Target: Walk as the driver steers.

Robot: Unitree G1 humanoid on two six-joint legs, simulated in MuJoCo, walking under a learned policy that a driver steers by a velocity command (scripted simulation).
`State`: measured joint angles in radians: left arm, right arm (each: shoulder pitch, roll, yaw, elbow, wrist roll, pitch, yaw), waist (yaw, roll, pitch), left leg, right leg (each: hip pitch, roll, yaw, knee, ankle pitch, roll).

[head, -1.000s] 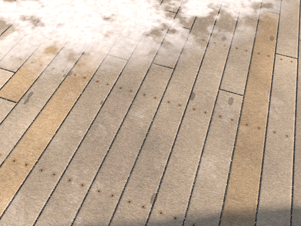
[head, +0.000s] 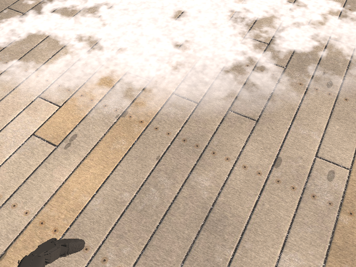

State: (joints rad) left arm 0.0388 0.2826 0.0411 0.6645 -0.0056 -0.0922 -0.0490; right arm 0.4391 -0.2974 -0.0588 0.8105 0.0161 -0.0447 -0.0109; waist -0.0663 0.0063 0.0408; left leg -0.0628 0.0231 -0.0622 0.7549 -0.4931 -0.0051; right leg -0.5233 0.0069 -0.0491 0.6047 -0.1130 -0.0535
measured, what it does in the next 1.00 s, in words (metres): walks ahead, turning right: left foot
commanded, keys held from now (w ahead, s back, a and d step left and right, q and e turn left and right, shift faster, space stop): w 0.38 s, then w+e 0.62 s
